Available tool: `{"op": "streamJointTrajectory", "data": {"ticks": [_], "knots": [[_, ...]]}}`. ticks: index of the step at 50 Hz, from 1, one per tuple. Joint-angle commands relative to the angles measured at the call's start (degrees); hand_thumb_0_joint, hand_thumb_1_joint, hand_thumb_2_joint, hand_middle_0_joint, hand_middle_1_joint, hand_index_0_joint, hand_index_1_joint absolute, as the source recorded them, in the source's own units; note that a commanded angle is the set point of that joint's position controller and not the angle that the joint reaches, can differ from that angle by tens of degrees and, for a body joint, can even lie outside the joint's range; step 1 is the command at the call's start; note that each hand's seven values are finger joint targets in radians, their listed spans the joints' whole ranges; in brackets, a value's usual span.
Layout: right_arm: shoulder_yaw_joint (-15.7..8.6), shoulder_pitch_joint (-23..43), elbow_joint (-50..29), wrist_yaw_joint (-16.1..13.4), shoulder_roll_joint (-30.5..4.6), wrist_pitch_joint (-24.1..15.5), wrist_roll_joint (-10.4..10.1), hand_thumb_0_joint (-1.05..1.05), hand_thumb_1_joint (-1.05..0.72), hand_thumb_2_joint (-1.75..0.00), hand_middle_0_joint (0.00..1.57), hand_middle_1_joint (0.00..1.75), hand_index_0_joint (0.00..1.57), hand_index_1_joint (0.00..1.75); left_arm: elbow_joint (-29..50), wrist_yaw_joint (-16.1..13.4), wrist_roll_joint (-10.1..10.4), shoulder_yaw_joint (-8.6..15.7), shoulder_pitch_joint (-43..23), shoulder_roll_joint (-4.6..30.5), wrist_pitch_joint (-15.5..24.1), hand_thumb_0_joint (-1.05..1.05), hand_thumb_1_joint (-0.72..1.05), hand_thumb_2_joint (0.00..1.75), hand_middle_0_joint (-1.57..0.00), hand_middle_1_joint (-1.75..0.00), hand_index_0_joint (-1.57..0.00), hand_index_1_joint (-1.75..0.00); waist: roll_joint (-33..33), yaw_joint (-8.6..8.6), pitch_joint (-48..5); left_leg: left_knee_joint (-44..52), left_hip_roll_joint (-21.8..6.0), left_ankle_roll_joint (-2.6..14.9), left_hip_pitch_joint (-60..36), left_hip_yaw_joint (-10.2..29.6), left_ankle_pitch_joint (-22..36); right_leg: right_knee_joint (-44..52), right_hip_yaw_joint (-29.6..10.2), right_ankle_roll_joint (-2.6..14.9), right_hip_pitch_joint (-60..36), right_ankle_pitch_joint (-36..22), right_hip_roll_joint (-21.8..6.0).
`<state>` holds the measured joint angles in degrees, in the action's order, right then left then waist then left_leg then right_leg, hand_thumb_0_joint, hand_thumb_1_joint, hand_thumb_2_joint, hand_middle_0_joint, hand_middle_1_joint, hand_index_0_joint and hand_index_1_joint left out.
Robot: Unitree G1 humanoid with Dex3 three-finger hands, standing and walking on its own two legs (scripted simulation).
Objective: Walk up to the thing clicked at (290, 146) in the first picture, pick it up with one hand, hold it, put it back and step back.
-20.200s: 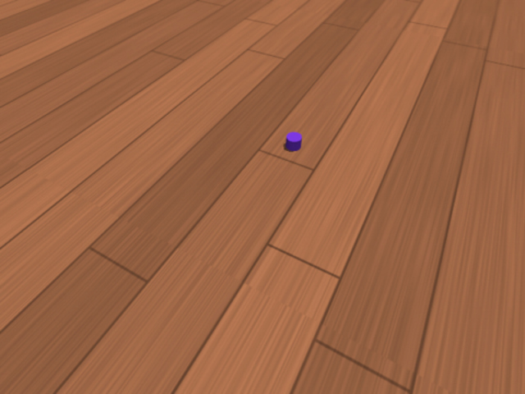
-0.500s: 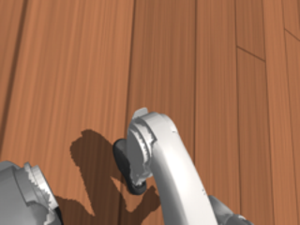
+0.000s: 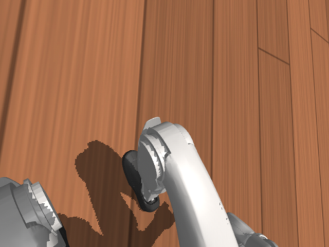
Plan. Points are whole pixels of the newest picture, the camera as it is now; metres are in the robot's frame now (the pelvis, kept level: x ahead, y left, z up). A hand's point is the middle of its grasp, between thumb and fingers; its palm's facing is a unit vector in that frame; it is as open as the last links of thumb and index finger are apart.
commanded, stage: settle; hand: left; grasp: from above
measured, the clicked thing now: out of the picture +0.48 +0.35 -0.28
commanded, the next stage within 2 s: lift in 1.04 s
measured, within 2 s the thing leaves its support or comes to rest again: leaves its support in 0.40 s
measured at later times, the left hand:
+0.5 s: hand out of the picture +0.47 +0.36 -0.24, palm faces -0.42 -0.16 -0.89, open 11.0 cm
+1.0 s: hand out of the picture +0.47 +0.36 -0.14, palm faces -0.44 -0.12 -0.89, open 10.9 cm
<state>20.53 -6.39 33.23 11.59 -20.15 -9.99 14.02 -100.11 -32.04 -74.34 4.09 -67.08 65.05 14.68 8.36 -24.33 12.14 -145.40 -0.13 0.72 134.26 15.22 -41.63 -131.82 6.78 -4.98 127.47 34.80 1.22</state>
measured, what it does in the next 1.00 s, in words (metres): stands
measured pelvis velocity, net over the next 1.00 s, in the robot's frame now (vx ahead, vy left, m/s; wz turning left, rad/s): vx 0.00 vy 0.00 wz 0.08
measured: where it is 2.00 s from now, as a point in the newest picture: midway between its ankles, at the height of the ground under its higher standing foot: (106, 219)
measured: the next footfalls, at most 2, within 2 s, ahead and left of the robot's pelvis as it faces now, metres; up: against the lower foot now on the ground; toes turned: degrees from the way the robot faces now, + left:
none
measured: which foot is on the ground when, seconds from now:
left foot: down 0.00-1.00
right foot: down 0.00-1.00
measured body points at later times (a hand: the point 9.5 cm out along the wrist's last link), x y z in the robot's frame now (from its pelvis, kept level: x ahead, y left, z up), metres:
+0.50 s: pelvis +0.00 +0.00 +0.00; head +0.28 +0.14 +0.32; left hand +0.49 +0.36 -0.19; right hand +0.06 -0.25 -0.05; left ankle +0.06 +0.12 -0.28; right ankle +0.14 -0.14 -0.28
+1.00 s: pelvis +0.00 +0.00 +0.01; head +0.24 +0.11 +0.37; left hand +0.49 +0.37 -0.09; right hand +0.09 -0.27 -0.06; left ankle +0.06 +0.12 -0.28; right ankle +0.14 -0.14 -0.28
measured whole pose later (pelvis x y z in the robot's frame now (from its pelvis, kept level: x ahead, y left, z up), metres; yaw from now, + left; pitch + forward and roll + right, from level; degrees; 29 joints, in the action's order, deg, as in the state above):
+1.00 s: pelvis +0.00 +0.00 +0.01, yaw +4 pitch +33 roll -13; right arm 8.8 -9.8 33.7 9.7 -19.3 -0.6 8.1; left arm -78.0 -12.2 -72.0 4.3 -61.3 51.8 11.6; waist 0.3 -17.3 1.1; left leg -140.2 1.2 0.5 135.3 10.7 -39.2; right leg -130.6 3.6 -2.6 129.4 35.5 -1.3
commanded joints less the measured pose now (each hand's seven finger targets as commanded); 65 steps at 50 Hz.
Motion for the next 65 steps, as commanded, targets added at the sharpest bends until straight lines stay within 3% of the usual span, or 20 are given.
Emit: {"op": "streamJointTrajectory", "data": {"ticks": [1,5,8,11,14,22,25,33,34,38,40,43,46,49,52,56,58,59,61,65], "knots": [[-5.49,-11.38,1.18,-0.9,-19.49,0.51,-0.18,0.0,-0.9,-0.9,0.2,0.3,0.2,0.3,4.76,-0.89,0.72,-0.33,-11.22,9.73,-0.57,0.0,0.35,0.9,-0.64,-1.08,-0.68,-1.03,-30.46,-4.61,-34.01,16.85,-2.05,-0.78,-27.52,-4.91,12.15,8.88,8.56,5.22,-19.24,-11.96,1.92],[-5.53,-11.1,0.73,-0.97,-19.56,0.37,-0.23,0.0,-0.9,-0.9,0.2,0.3,0.2,0.3,5.1,-0.6,0.17,-0.34,-11.29,10.72,-0.74,0.0,0.39,0.89,-0.67,-1.06,-0.72,-1.01,-30.56,-4.34,-33.53,16.92,-1.98,-0.69,-27.32,-5.17,11.28,9.01,8.36,5.18,-19.16,-11.18,1.8],[-5.28,-11.46,0.99,-0.9,-19.96,0.67,-0.23,0.0,-0.92,-0.9,0.2,0.3,0.2,0.3,6.5,-0.24,0.08,0.11,-12.33,10.57,-0.59,0.0,0.23,0.9,-0.62,-1.04,-0.66,-1.0,-32.02,-4.59,-35.04,16.68,-2.32,-1.26,-29.29,-4.26,14.9,8.33,8.72,5.39,-18.65,-13.36,1.55],[-6.04,-11.0,0.39,-1.28,-19.85,1.09,-0.36,0.0,-0.92,-0.91,0.2,0.3,0.2,0.3,4.91,-0.11,-0.18,0.56,-11.59,11.96,-0.75,0.0,0.23,0.87,-0.62,-1.03,-0.66,-0.98,-31.89,-3.59,-34.72,17.85,-2.02,-1.24,-28.22,-4.57,11.54,8.5,8.51,5.64,-18.91,-10.88,1.74],[-5.97,-11.69,0.86,-1.04,-19.5,1.17,-0.17,0.0,-0.92,-0.9,0.2,0.3,0.2,0.3,10.09,0.62,-0.73,1.27,-13.67,12.93,-1.11,0.0,0.27,0.92,-0.65,-1.06,-0.69,-1.01,-34.99,-3.02,-38.09,17.21,-2.27,-1.43,-31.28,-4.87,14.65,7.99,8.2,5.6,-19.1,-13.06,1.61],[-8.89,-12.84,1.28,-0.55,-19.89,2.21,-0.53,0.0,-0.91,-0.9,0.2,0.3,0.2,0.3,16.78,2.72,-0.67,4.81,-12.98,12.56,-2.31,0.0,0.31,0.9,-0.66,-1.05,-0.7,-1.0,-39.4,-0.56,-42.6,16.85,-1.78,-2.4,-34.56,-5.04,19.97,6.74,8.49,6.72,-16.11,-14.76,1.14],[-10.33,-13.75,1.33,-0.34,-19.63,2.68,-0.84,0.0,-0.91,-0.9,0.2,0.3,0.2,0.3,19.44,4.01,-0.19,5.89,-11.91,11.98,-2.71,0.0,0.33,0.92,-0.66,-1.07,-0.71,-1.02,-39.56,0.34,-44.6,17.12,-1.38,-2.13,-33.91,-6.08,19.01,7.45,7.84,6.98,-17.34,-14.21,1.17],[-14.99,-16.01,2.08,-0.08,-18.54,4.95,-3.38,0.0,-0.91,-0.9,0.2,0.3,0.2,0.3,25.33,11.0,2.36,3.45,-9.33,3.07,-4.33,0.0,0.43,0.93,-0.72,-1.09,-0.77,-1.04,-36.1,1.69,-46.11,18.1,-0.45,-1.41,-31.16,-7.31,17.05,8.88,6.42,7.14,-14.31,-12.62,0.55],[-15.26,-16.21,2.27,-0.3,-18.37,5.42,-3.75,0.0,-0.91,-0.9,0.2,0.3,0.2,0.3,27.18,11.78,2.83,3.45,-9.87,3.87,-4.25,0.0,0.42,0.93,-0.71,-1.1,-0.77,-1.05,-36.4,2.52,-47.26,18.6,-0.48,-1.3,-31.29,-7.51,16.6,8.96,6.06,7.09,-14.81,-12.22,0.45],[-16.44,-16.47,1.55,-0.72,-16.9,7.06,-5.01,0.0,-0.91,-0.9,0.2,0.3,0.2,0.3,31.56,14.71,3.39,1.71,-11.32,0.74,-4.01,0.0,0.46,0.94,-0.75,-1.1,-0.8,-1.04,-35.1,3.73,-48.61,20.0,0.09,-1.24,-31.39,-7.83,16.38,9.09,5.37,7.36,-14.66,-11.99,0.13],[-16.89,-16.0,1.22,-1.21,-17.01,7.78,-5.38,0.0,-0.91,-0.9,0.2,0.3,0.2,0.3,32.61,15.57,3.49,2.44,-11.62,2.28,-3.81,0.0,0.49,0.96,-0.78,-1.09,-0.83,-1.04,-33.47,4.68,-50.24,19.8,0.33,-1.01,-31.31,-8.33,16.52,9.6,4.95,7.47,-15.22,-11.97,0.05],[-17.23,-16.5,1.37,-1.9,-16.21,8.84,-5.59,0.0,-0.91,-0.9,0.2,0.3,0.2,0.3,30.6,16.93,3.08,1.47,-11.26,0.02,-3.67,0.0,0.49,0.95,-0.79,-1.08,-0.84,-1.03,-31.95,3.88,-47.97,20.21,0.66,-0.88,-30.18,-8.77,15.67,10.36,4.47,7.62,-15.21,-10.97,-0.08],[-17.44,-16.07,0.8,-2.72,-15.87,9.78,-5.93,0.0,-0.91,-0.9,0.2,0.3,0.2,0.3,32.47,17.62,2.98,2.58,-13.02,2.0,-3.4,0.0,0.54,0.95,-0.82,-1.09,-0.87,-1.04,-32.83,5.54,-51.14,21.48,1.01,-0.82,-31.49,-9.4,15.73,10.85,3.85,7.62,-15.83,-10.76,-0.33],[-17.37,-16.16,0.77,-3.49,-15.55,10.46,-5.86,0.0,-0.91,-0.9,0.2,0.3,0.2,0.3,31.1,18.36,2.97,1.36,-13.59,-0.04,-3.28,0.0,0.55,0.98,-0.83,-1.11,-0.88,-1.06,-30.7,4.13,-49.15,21.66,1.08,-0.6,-30.22,-9.36,13.8,11.73,3.99,7.77,-15.22,-8.99,-0.33],[-17.45,-15.99,0.79,-4.24,-15.15,10.85,-6.07,0.0,-0.91,-0.9,0.2,0.3,0.2,0.3,30.89,18.68,3.17,2.16,-13.81,1.82,-3.02,0.0,0.54,0.98,-0.83,-1.1,-0.88,-1.06,-30.65,5.16,-50.37,22.21,1.25,-0.38,-30.3,-10.26,13.23,12.28,3.3,7.67,-16.43,-8.47,-0.34],[-17.3,-16.21,0.82,-5.02,-14.55,11.19,-6.09,0.0,-0.9,-0.9,0.2,0.3,0.2,0.3,31.03,19.17,3.52,1.44,-14.88,1.05,-2.73,0.0,0.52,0.98,-0.8,-1.1,-0.85,-1.06,-28.91,4.33,-50.45,22.28,1.26,-0.02,-29.12,-10.85,12.09,13.45,3.16,7.53,-17.37,-7.55,-0.29],[-17.35,-16.36,1.02,-5.31,-14.63,11.33,-6.31,0.0,-0.89,-0.89,0.2,0.3,0.2,0.3,32.39,19.36,3.54,2.21,-14.92,2.51,-2.56,0.0,0.4,0.91,-0.72,-1.04,-0.79,-0.98,-30.13,5.44,-52.0,22.76,1.4,-0.09,-29.42,-11.25,13.08,13.3,2.88,7.47,-18.23,-8.4,-0.5],[-17.53,-16.48,0.81,-5.37,-14.31,11.38,-6.44,0.0,-0.94,-0.91,0.2,0.3,0.2,0.3,31.99,19.74,3.81,1.86,-13.46,1.49,-2.76,0.0,0.44,0.85,-0.76,-1.09,-0.83,-1.03,-30.28,5.79,-52.48,23.45,1.29,-0.25,-30.79,-11.11,13.44,13.35,2.99,7.55,-18.21,-8.54,-0.42],[-18.05,-17.27,0.84,-5.54,-14.75,11.61,-6.65,0.0,-0.92,-0.91,0.2,0.3,0.2,0.3,32.86,20.47,4.32,2.2,-13.4,1.51,-3.15,0.0,0.46,0.9,-0.75,-1.1,-0.82,-1.03,-29.97,5.72,-52.22,23.59,1.43,-0.32,-31.24,-11.0,13.72,13.91,3.05,7.88,-17.69,-8.32,-0.54],[-19.35,-17.65,0.21,-5.93,-14.6,12.26,-7.59,0.0,-0.92,-0.91,0.2,0.3,0.2,0.3,36.45,22.26,6.44,3.42,-11.62,1.89,-4.39,0.0,0.48,0.92,-0.76,-1.12,-0.83,-1.05,-31.46,7.88,-55.07,25.5,1.72,-0.45,-33.6,-11.34,14.58,14.9,2.33,8.03,-18.74,-8.64,-0.98]]}}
